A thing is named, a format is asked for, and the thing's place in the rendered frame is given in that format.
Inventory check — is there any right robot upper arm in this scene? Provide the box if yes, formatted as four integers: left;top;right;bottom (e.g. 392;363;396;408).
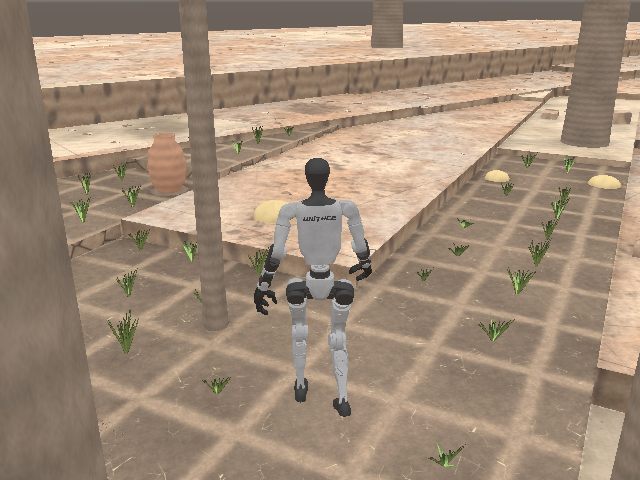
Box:
339;200;367;253

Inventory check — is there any robot right forearm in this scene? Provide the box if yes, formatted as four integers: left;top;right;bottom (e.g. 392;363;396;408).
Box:
356;238;371;268

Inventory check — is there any left robot upper arm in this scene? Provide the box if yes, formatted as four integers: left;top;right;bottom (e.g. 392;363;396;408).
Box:
271;202;298;260

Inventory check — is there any robot left forearm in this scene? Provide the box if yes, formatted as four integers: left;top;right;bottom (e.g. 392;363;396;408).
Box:
257;244;280;291

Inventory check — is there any right robot hand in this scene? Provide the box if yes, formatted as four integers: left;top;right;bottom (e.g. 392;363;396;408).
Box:
349;264;372;281

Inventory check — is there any robot head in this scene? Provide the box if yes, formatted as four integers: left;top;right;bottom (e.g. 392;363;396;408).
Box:
301;158;336;206

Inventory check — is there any left robot foot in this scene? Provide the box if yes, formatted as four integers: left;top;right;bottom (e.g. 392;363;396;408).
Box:
294;378;308;403

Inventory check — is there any left robot hand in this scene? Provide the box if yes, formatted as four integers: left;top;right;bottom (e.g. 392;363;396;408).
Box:
254;287;277;315

